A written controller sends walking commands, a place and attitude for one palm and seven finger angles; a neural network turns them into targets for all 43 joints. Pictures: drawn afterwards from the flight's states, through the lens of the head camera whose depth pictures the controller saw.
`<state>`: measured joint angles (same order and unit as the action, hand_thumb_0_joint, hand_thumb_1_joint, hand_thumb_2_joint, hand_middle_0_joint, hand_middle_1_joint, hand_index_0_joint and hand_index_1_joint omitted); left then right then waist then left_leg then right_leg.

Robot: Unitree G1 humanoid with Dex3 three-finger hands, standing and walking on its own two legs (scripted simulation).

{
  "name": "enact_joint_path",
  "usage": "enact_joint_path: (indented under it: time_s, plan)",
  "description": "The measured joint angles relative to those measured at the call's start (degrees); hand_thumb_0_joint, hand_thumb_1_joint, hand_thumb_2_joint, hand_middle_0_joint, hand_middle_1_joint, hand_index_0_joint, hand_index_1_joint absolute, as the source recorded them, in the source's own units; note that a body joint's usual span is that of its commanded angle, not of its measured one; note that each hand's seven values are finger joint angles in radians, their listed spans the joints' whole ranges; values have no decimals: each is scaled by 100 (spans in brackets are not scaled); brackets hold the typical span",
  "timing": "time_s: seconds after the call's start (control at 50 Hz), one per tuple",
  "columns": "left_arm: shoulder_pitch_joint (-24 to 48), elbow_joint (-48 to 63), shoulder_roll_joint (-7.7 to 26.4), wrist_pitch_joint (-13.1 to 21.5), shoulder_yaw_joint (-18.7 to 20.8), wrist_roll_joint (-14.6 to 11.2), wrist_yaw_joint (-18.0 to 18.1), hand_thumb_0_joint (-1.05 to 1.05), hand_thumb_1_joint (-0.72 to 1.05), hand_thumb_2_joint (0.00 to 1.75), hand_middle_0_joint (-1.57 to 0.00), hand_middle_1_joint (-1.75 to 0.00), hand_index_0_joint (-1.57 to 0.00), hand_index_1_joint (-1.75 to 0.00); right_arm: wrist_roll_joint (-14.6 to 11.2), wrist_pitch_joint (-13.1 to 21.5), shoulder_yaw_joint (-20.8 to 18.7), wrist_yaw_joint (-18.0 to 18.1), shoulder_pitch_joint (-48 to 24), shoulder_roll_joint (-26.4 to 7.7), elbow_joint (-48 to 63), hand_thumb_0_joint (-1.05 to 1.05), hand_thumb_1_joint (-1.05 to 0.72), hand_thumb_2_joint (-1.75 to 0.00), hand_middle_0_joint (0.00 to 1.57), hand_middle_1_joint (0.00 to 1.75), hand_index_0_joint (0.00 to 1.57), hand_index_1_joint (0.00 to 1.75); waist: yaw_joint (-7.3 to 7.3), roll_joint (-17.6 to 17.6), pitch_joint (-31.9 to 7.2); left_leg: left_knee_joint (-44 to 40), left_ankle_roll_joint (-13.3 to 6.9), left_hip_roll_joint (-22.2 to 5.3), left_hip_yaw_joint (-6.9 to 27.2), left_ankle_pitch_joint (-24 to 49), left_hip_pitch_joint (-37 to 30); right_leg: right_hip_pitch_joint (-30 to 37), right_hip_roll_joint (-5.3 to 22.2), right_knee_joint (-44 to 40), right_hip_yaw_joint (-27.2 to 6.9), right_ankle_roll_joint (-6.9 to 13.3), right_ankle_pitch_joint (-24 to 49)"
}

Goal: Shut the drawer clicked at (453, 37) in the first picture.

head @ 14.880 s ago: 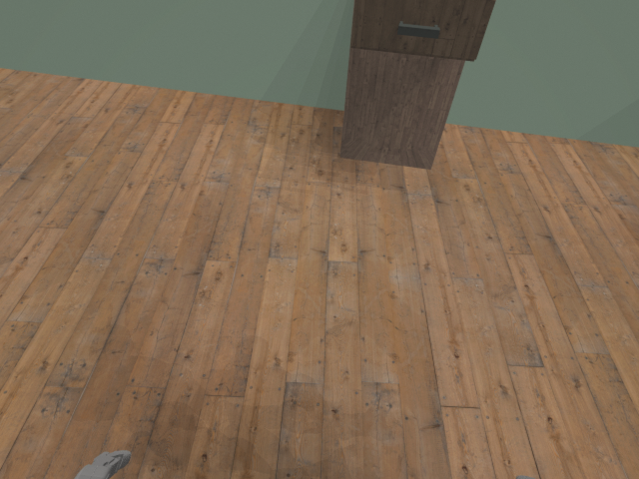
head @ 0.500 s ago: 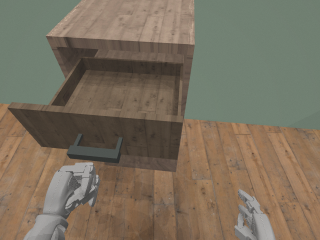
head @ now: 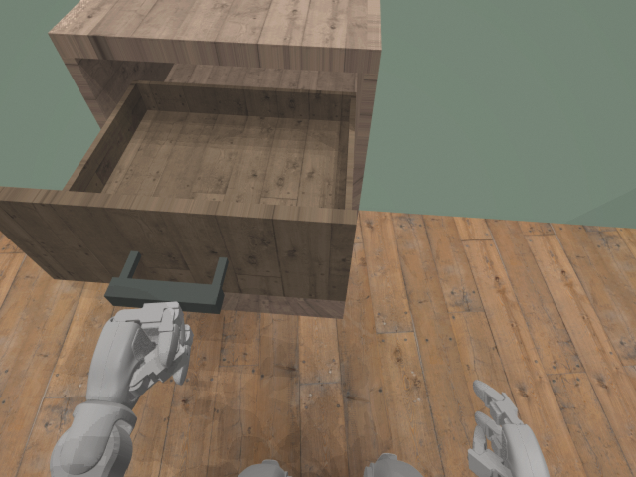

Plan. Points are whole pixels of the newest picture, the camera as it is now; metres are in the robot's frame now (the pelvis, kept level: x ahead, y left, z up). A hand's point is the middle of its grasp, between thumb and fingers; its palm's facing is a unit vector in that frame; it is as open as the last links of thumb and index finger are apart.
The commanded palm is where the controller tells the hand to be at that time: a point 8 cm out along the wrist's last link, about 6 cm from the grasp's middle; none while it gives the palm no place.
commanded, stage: bring the fist close to the handle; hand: left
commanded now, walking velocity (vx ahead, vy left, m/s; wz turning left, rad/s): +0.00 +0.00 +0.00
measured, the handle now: (171, 279) +0.33 +0.20 +0.06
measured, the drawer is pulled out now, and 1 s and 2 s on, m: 0.28 0.24 0.12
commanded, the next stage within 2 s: push the drawer shut in 0.26 s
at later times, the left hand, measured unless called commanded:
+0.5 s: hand (189, 353) +0.24 +0.15 +0.06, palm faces -0.04 -1.00 -0.07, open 3.3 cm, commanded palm +0.23 +0.22 +0.06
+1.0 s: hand (192, 313) +0.29 +0.17 +0.05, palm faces -0.05 -1.00 -0.06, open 3.0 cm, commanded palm +0.29 +0.22 +0.06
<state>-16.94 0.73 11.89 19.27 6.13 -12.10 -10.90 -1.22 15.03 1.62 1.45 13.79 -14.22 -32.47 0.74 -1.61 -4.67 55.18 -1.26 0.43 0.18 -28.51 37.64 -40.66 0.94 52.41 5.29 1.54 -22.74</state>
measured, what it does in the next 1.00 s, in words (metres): stands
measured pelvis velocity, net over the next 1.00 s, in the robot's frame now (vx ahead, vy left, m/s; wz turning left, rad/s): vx -0.02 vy -0.01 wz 0.02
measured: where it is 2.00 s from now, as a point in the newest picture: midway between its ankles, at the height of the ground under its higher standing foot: outside the picture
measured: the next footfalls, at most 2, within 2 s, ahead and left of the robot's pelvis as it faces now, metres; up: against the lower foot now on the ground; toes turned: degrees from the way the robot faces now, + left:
none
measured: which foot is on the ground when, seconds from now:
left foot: down 0.00-1.00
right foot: down 0.00-1.00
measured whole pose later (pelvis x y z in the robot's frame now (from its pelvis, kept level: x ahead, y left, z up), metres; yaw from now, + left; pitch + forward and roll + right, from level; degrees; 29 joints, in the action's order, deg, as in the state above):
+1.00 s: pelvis -0.02 -0.01 +0.00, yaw +1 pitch +11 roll -1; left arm 2.0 -17.0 14.7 19.2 8.3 -13.2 -14.0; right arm -2.3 13.2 2.7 3.1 12.5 -15.0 -35.5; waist 1.0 -1.9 -4.0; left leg 54.9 -0.5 0.5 1.3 -26.7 39.1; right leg -41.8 1.0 52.1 6.3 2.4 -21.4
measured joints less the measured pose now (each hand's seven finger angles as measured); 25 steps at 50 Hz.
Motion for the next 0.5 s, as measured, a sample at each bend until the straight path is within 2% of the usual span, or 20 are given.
enact_joint_path:
  time_s: [0.24, 0.4, 0.5]
  plan:
    - [-214, 30, -4, -66, -23, -58, -55, 1, 90, 90, -140, -160, -140, -160, -46, -153, 11, 15, 12, -15, 128, 1, -91, -90, 20, 30, 20, 30, 8, -44, -72, -47, 46, -28, 25, -2, -41, 26, -29, -10, 24, 47, -28]
    - [-203, 82, 57, 122, 68, -102, -54, 1, 90, 90, -140, -160, -140, -160, -44, -138, 8, 19, 1, -19, 103, 1, -91, -90, 20, 30, 20, 30, -2, -43, -82, -16, 89, -53, 78, -17, -21, 21, -51, 12, 76, 89, -54]
    - [-74, -57, 60, 82, 51, -118, -157, 1, 90, 90, -140, -160, -140, -160, -50, -160, 16, 24, -12, -42, 73, 1, -91, -90, 20, 30, 20, 30, 13, -71, -114, -9, 98, -50, 92, -20, -14, 16, -47, 25, 89, 96, -67]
